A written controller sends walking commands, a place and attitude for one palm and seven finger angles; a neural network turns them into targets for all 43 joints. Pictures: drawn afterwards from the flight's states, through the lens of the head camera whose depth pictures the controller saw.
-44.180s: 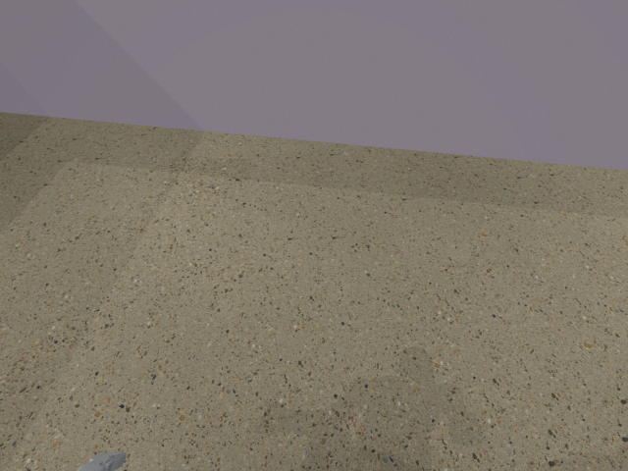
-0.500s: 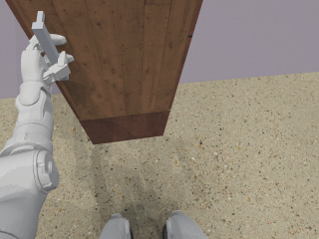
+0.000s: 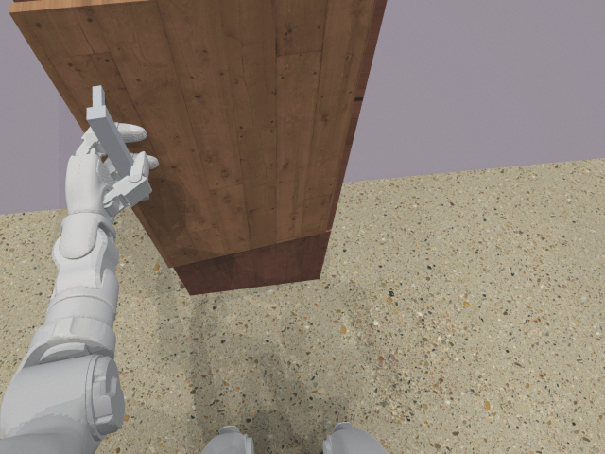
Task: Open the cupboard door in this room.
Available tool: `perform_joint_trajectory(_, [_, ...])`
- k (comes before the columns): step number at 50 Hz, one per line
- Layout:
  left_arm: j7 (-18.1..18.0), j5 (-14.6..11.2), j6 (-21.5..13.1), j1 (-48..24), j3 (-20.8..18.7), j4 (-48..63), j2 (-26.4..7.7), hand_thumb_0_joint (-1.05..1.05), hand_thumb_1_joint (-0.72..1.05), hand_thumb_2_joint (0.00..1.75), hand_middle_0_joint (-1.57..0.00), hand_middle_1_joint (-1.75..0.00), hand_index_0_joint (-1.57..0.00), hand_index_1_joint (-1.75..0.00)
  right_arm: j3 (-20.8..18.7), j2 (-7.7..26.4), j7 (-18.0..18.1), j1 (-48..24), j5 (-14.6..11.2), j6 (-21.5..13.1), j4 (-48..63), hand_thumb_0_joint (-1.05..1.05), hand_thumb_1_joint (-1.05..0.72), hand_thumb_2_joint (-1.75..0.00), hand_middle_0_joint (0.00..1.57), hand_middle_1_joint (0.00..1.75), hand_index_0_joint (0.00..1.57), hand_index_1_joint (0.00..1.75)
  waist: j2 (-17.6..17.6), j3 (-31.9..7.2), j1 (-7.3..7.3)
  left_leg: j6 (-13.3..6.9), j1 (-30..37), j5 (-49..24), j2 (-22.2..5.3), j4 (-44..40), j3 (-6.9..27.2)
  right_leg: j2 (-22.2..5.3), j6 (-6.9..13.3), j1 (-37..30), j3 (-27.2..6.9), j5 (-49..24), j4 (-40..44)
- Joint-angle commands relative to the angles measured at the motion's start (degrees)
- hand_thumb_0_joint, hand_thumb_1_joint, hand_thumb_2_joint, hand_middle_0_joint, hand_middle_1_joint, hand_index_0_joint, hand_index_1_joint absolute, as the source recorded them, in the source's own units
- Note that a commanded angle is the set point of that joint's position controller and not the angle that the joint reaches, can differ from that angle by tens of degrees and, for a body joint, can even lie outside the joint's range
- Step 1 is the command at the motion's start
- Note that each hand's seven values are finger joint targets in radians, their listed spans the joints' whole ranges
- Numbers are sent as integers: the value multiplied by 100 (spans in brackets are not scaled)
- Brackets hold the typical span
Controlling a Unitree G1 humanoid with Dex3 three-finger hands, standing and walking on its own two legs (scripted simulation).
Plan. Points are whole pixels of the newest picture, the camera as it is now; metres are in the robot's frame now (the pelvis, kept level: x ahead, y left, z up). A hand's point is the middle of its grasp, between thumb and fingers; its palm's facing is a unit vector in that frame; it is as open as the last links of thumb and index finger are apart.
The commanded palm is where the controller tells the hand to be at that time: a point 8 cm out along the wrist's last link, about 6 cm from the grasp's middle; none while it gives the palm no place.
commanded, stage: pull the door open along its arc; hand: left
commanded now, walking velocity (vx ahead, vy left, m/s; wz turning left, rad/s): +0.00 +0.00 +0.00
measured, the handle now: (121, 148) +0.51 +0.22 +0.07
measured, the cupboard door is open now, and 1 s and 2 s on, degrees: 7 45 49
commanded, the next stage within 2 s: open thumb and fingers to let go in 0.64 s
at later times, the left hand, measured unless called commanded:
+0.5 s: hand (223, 272) +0.32 +0.08 +0.07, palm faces +0.47 -0.88 +0.02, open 5.7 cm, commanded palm +0.26 +0.10 +0.07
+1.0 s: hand (257, 298) +0.29 +0.04 +0.07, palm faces +0.46 -0.89 -0.03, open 7.2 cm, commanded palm +0.24 +0.07 +0.07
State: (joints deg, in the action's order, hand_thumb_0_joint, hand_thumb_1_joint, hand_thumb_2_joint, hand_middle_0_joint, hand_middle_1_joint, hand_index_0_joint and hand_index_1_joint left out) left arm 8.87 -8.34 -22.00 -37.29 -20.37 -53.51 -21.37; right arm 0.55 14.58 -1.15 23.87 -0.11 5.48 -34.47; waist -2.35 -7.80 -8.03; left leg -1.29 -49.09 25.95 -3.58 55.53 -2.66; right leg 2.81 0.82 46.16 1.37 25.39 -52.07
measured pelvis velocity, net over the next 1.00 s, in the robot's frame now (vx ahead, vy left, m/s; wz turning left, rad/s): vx -0.01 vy -0.06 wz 0.11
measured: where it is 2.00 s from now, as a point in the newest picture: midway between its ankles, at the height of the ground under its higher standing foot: outside the picture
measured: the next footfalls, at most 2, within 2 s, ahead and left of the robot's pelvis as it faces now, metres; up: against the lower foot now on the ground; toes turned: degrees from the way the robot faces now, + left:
none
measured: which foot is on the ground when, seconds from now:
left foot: down 0.00-1.00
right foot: down 0.00-1.00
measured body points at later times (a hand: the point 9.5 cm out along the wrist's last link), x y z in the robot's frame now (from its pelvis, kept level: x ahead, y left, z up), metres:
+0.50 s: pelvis -0.01 -0.03 +0.01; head +0.03 -0.04 +0.46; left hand +0.29 +0.12 +0.07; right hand +0.17 -0.23 -0.10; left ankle +0.00 +0.10 -0.68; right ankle -0.01 -0.12 -0.68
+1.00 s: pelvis -0.01 -0.06 +0.01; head +0.02 -0.08 +0.46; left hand +0.26 +0.08 +0.08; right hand +0.18 -0.26 -0.10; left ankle +0.00 +0.10 -0.68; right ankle -0.01 -0.12 -0.68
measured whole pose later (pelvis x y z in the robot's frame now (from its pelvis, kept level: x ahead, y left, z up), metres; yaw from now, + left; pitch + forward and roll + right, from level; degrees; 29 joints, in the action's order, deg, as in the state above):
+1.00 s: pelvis -0.01 -0.06 +0.01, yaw +6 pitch +9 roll +1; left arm -33.9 3.6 -11.1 1.7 11.5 -11.5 6.2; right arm -0.1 10.9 -0.7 11.2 4.1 -0.2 -33.8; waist -2.3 -7.8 -0.6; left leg 2.8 -36.6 22.5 -1.4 49.7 2.0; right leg 1.0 5.2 34.3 6.1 27.3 -52.1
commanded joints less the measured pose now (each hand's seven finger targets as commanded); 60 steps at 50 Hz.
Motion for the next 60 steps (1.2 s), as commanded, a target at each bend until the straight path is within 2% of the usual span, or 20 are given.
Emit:
perform_joint_trajectory(1, [9, -246, -437, -713, 63, 2112, -886, 0, 90, 90, -40, -135, -40, -135, -371, 888, 17, 304, -79, -208, 655, 0, -90, -90, 20, 30, 20, 30, -176, -2441, 412, -49, 2034, -3024, 270, -563, 229, 83, 20, -1649, 41, -3203, 491])
perform_joint_trajectory(3, [-58, -275, -412, -379, 281, 2431, -587, 0, 90, 90, -40, -135, -40, -135, -373, 840, 14, 156, -113, -261, 692, 0, -90, -90, 20, 30, 20, 30, -127, -2240, 424, -31, 2044, -2885, 267, -643, 223, 63, 8, -1614, 57, -3094, 519])
perform_joint_trajectory(4, [-552, -489, -378, -370, -85, 2685, -394, 0, 90, 90, -40, -135, -40, -135, -375, 728, 22, 23, -85, -312, 695, 0, -90, -90, 20, 30, 20, 30, -77, -2147, 677, 19, 1922, -2811, 271, -701, 199, 55, -2, -1641, 113, -2938, 552])
perform_joint_trajectory(5, [-920, -454, -308, -103, 136, 2796, 24, 0, 90, 90, -40, -135, -40, -135, -371, 676, -3, -87, -69, -388, 711, 0, -90, -90, 20, 30, 20, 30, -198, -1994, 640, 48, 1931, -2688, 286, -719, 165, 56, -12, -1546, 139, -2798, 565])
perform_joint_trajectory(6, [-1285, -375, -281, 2, 169, 2936, 173, 0, 90, 90, -40, -135, -40, -135, -360, 657, -24, -118, -21, -453, 691, 0, -90, -90, 20, 30, 20, 30, -16, -1894, 659, 52, 1837, -2606, 292, -713, 184, 45, -9, -1549, 167, -2717, 557])
perform_joint_trajectory(9, [-2341, 125, -232, 461, 525, 3411, 745, 0, 90, 90, -40, -135, -40, -135, -377, 569, -123, -316, 139, -550, 685, 0, -90, -90, 20, 30, 20, 30, 34, -1985, 720, 84, 1906, -2669, 283, -671, 204, -19, -3, -1475, 192, -2646, 418])
perform_joint_trajectory(11, [-2793, 576, -217, 567, 1022, 3774, 1066, 0, 90, 90, -40, -135, -40, -135, -402, 542, -171, -374, 229, -566, 704, 0, -90, -90, 20, 30, 20, 30, 107, -2065, 638, 77, 2015, -2671, 277, -628, 224, -42, 14, -1492, 175, -2629, 380])
perform_joint_trajectory(13, [-3282, 746, -117, 931, 1364, 4053, 1589, 0, 90, 90, -40, -135, -40, -135, -401, 459, -207, -580, 271, -575, 775, 0, -90, -90, 20, 30, 20, 30, 168, -2031, 714, 93, 2016, -2566, 291, -683, 212, -74, 31, -1613, 192, -2573, 421])
perform_joint_trajectory(14, [-3462, 839, -65, 955, 1679, 4229, 1898, 0, 90, 90, -40, -135, -40, -135, -400, 429, -216, -696, 281, -584, 796, 0, -90, -90, 20, 30, 20, 30, 123, -1973, 661, 92, 2052, -2452, 295, -686, 203, -87, 34, -1575, 192, -2496, 453])
perform_joint_trajectory(16, [-3810, 995, 45, 1050, 1974, 4323, 2189, 0, 90, 90, -40, -135, -40, -135, -395, 408, -190, -795, 335, -601, 800, 0, -90, -90, 20, 30, 20, 30, 576, -1816, 584, 68, 1982, -2210, 291, -705, 263, -86, 24, -1593, 196, -2330, 536])
perform_joint_trajectory(19, [-4273, 1211, 176, 1330, 2340, 4729, 2571, 0, 90, 90, -40, -135, -40, -135, -393, 324, -165, -1098, 378, -620, 858, 0, -90, -90, 20, 30, 20, 30, 518, -1716, 645, 80, 1978, -1961, 327, -764, 228, -156, 43, -1705, 150, -2146, 622])
perform_joint_trajectory(25, [-4357, 1580, 439, 2179, 3213, 5240, 3163, 0, 90, 90, -40, -135, -40, -135, -307, 147, -74, -1463, 416, -656, 1002, 0, -90, -90, 20, 30, 20, 30, 631, -1345, 636, 63, 1977, -1608, 343, -818, 242, -252, 71, -1750, 90, -1890, 835])
perform_joint_trajectory(28, [-4339, 1506, 540, 2443, 3612, 5482, 3519, 0, 90, 90, -40, -135, -40, -135, -241, 75, -62, -1683, 387, -742, 1064, 0, -90, -90, 20, 30, 20, 30, 531, -1175, 615, 50, 1988, -1363, 382, -799, 257, -294, 55, -1689, 44, -1623, 981])
perform_joint_trajectory(33, [-4293, 1318, 806, 3604, 3626, 5957, 3541, 0, 90, 90, -40, -135, -40, -135, -158, -10, -71, -1835, 343, -822, 1186, 0, -90, -90, 20, 30, 20, 30, 634, -1228, 803, 85, 2012, -1387, 452, -835, 276, -388, -2, -2087, -56, -1962, 1127])
perform_joint_trajectory(37, [-4514, 1268, 895, 2301, 3172, 5675, 3111, 0, 90, 90, -40, -135, -40, -135, -92, 8, 61, -1992, 378, -825, 972, 0, -90, -90, 20, 30, 20, 30, 760, -709, 626, 89, 1760, -939, 513, -690, 341, -565, -109, -1721, -432, -1239, 1499])
perform_joint_trajectory(41, [-4480, 1264, 821, 2581, 3033, 5409, 3094, 0, 62, 78, -38, -132, -38, -132, -121, -36, 106, -1986, 419, -847, 917, 0, -90, -90, 20, 30, 20, 30, 972, -973, 769, 104, 1635, -987, 539, -723, 383, -653, -152, -2027, -628, -1459, 1536])
perform_joint_trajectory(47, [-4268, 1360, 672, 2931, 3344, 5451, 3343, 0, 20, 60, -35, -127, -35, -127, -197, 8, 43, -1766, 401, -857, 962, 0, -90, -90, 20, 30, 20, 30, 909, -1240, 712, 97, 1684, -1313, 498, -726, 356, -626, -173, -2154, -415, -2514, 1153])
perform_joint_trajectory(54, [-4226, 1422, 576, 2676, 3529, 5659, 3376, 0, -29, 39, -32, -122, -32, -122, -232, 42, 64, -1705, 378, -889, 975, 0, -90, -90, 20, 30, 20, 30, 806, -1176, 590, 70, 1729, -1209, 491, -632, 357, -620, -151, -1892, -401, -2175, 1164])
perform_joint_trajectory(57, [-4233, 1340, 568, 2813, 3419, 5679, 3293, 0, -50, 30, -30, -120, -30, -120, -234, 50, 83, -1720, 379, -923, 1004, 0, -90, -90, 20, 30, 20, 30, 865, -1264, 666, 73, 1677, -1193, 496, -634, 361, -616, -159, -1950, -412, -2160, 1149])
perform_joint_trajectory(60, [-4254, 1349, 583, 2857, 3389, 5641, 3281, 0, -50, 30, -29, -115, -29, -115, -225, 35, 95, -1708, 377, -903, 1002, 0, -90, -90, 20, 30, 20, 30, 854, -1259, 687, 82, 1673, -1214, 503, -644, 350, -609, -149, -1972, -404, -2162, 1138])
